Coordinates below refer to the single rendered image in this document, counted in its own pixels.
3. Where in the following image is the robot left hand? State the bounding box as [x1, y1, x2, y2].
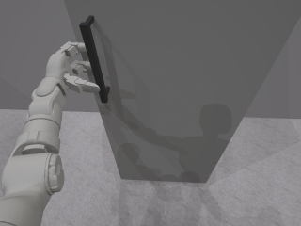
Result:
[45, 41, 101, 93]

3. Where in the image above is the left robot forearm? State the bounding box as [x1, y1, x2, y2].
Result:
[1, 77, 68, 196]

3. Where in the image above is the robot left upper arm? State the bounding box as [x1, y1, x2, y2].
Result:
[0, 152, 65, 226]

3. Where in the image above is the fridge door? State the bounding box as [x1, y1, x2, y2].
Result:
[64, 0, 301, 184]

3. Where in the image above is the handle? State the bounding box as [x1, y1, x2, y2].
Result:
[79, 15, 110, 103]

